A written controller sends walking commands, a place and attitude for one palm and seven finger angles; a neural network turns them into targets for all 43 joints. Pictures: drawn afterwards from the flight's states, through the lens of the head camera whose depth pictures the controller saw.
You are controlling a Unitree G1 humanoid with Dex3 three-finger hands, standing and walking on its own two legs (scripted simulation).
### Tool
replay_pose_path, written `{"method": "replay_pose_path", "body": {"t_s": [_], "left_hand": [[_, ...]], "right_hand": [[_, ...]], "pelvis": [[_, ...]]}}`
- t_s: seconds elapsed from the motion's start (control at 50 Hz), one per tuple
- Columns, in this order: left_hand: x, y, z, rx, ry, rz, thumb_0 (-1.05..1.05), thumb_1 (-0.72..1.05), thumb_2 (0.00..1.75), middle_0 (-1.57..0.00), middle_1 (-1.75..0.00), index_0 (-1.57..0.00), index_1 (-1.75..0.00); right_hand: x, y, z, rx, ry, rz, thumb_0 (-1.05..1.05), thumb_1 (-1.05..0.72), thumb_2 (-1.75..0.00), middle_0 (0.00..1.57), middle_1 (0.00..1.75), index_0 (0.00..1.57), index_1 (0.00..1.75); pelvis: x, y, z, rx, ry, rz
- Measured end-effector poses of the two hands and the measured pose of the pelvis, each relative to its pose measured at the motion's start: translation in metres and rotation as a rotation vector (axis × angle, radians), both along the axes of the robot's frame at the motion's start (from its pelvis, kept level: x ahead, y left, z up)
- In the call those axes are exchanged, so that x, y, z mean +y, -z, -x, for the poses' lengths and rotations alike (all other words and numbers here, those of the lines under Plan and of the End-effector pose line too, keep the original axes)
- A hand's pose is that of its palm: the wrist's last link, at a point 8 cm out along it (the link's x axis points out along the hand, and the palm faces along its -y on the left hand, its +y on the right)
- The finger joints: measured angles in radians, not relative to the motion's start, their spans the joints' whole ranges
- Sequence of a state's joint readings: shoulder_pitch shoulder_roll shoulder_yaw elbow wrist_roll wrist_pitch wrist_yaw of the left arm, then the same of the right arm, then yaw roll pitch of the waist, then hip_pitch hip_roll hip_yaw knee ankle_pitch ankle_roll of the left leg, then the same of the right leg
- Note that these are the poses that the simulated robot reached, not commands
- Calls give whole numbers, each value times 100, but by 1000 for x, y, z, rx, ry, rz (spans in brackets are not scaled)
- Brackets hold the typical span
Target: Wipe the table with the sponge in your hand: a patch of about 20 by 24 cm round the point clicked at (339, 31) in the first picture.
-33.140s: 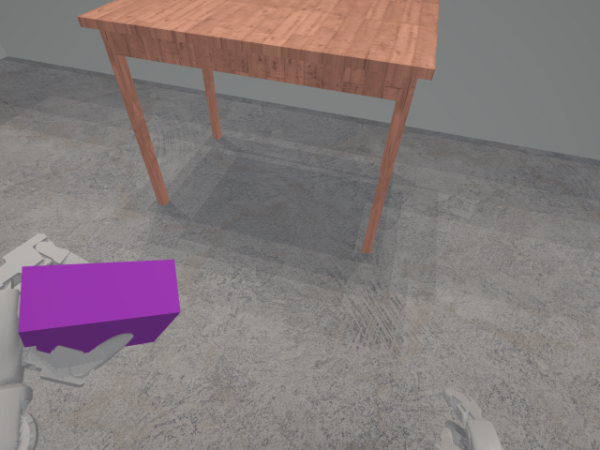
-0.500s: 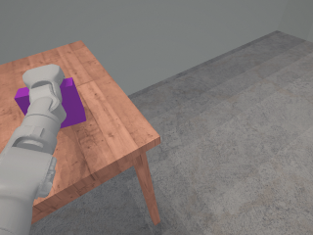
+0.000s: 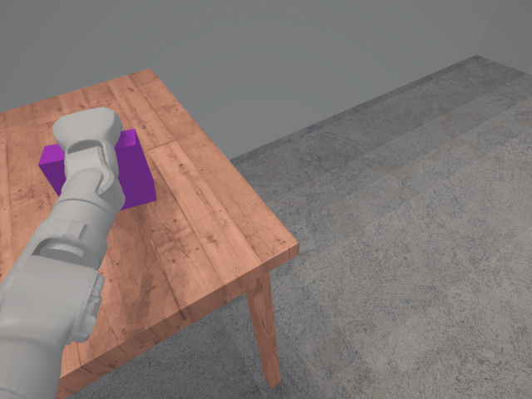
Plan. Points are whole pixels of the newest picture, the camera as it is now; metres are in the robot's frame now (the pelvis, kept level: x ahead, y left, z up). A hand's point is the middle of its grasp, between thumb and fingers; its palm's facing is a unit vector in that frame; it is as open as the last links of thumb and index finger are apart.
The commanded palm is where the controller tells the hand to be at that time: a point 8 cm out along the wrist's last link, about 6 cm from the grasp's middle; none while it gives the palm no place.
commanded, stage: wipe back along the third lane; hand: left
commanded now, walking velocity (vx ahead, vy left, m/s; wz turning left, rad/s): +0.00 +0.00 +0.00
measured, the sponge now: (109, 185) +0.44 +0.26 +0.11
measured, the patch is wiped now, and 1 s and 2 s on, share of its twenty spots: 0.95 0.95 0.95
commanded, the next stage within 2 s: slide back across to the middle lane in 1.44 s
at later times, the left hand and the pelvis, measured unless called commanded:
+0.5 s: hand (102, 170) +0.42 +0.25 +0.16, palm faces +0.12 +0.02 -0.99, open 9.5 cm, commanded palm +0.37 +0.22 +0.16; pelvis +0.01 +0.04 +0.00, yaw +2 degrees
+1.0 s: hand (106, 188) +0.38 +0.23 +0.16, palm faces +0.21 -0.03 -0.98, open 9.4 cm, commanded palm +0.32 +0.20 +0.17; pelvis +0.01 +0.03 +0.00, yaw +2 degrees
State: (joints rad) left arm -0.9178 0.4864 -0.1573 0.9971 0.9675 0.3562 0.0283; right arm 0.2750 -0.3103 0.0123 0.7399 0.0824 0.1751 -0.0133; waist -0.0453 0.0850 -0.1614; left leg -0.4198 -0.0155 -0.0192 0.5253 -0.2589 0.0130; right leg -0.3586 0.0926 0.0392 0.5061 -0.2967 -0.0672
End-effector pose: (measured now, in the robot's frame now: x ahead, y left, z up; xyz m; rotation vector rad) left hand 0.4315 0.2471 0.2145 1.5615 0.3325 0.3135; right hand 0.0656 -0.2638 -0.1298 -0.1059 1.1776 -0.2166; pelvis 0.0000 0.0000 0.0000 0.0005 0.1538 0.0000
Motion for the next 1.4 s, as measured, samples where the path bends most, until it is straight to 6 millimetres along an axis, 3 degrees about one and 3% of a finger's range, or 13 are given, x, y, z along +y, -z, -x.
{"method": "replay_pose_path", "body": {"t_s": [0.1,0.34,0.52,0.88,1.4], "left_hand": [[-1,1,12,-67,4,0,-1,-55,116,-77,-141,-82,-145],[-7,2,28,-127,-58,-13,0,-48,111,-72,-143,-78,-147],[-9,2,35,-142,-75,-8,0,-43,108,-70,-144,-75,-148],[-21,3,66,-198,-39,25,2,-40,105,-67,-145,-73,-149],[-55,4,130,-279,20,75,4,-39,105,-65,-146,-74,-148]], "right_hand": [[19,-5,-27,-42,-30,-30,1,-91,-89,20,30,20,30],[71,-31,-119,-231,-143,-89,1,-91,-89,20,30,20,30],[98,-43,-156,-283,-219,-117,1,-90,-89,20,30,20,30],[109,-43,-168,-303,-278,-175,1,-91,-89,20,30,20,30],[68,-56,-155,-375,-255,-182,1,-91,-89,20,30,20,30]], "pelvis": [[10,-2,-4,-28,-4,1],[34,-3,-8,-52,-16,1],[43,-1,-15,-60,-28,1],[40,3,-18,-96,-31,-1],[6,1,2,-170,-8,-19]]}}
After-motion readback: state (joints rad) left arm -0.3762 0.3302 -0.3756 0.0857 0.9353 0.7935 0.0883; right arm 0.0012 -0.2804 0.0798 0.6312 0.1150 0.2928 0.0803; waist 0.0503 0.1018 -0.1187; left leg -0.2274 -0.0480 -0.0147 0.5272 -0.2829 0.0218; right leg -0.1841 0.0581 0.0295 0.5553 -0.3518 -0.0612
